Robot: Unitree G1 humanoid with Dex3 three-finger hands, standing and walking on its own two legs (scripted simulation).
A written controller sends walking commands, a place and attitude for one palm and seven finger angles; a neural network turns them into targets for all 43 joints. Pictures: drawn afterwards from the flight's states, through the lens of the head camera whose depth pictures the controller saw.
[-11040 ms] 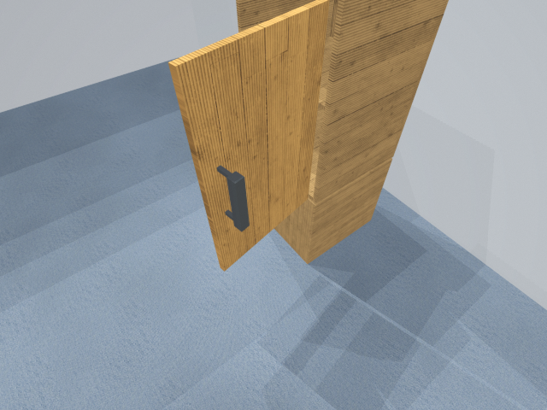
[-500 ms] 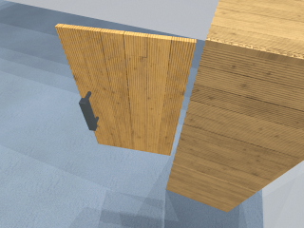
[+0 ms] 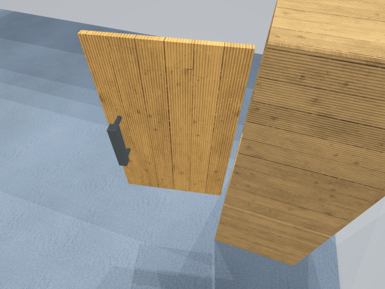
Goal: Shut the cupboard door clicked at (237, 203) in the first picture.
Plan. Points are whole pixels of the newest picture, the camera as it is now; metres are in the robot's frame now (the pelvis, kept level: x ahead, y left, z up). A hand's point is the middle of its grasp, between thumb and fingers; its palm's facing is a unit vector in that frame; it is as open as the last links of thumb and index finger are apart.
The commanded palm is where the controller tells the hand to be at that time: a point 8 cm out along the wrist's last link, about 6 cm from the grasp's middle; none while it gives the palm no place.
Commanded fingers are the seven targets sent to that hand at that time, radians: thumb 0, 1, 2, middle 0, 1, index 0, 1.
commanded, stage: look again from close up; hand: left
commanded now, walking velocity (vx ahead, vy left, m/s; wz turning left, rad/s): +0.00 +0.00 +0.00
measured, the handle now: (121, 141) +0.51 +0.24 -0.04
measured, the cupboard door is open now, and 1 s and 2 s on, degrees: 100 100 100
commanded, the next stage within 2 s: shuffle to correct the standing spot in 0.20 s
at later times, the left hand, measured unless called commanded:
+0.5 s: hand out of the picture -0.09 +0.20 -0.17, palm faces +0.03 -0.98 -0.18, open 7.4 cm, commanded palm none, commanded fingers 0.00 0.90 0.90 -0.20 -0.30 -0.20 -0.30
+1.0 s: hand out of the picture +0.06 +0.22 -0.18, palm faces -0.05 -0.99 -0.17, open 7.3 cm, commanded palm none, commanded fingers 0.00 0.90 0.90 -0.20 -0.30 -0.20 -0.30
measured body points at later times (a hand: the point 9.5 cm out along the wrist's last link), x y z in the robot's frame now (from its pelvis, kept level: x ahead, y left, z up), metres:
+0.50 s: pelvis -0.03 +0.03 +0.01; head -0.03 +0.04 +0.45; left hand -0.09 +0.26 -0.15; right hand -0.01 -0.21 -0.14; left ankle +0.01 +0.12 -0.73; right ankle -0.08 -0.13 -0.73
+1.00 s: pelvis +0.04 +0.05 +0.00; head +0.06 +0.06 +0.45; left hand +0.07 +0.27 -0.16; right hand +0.04 -0.18 -0.15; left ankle +0.07 +0.15 -0.73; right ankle -0.03 -0.08 -0.73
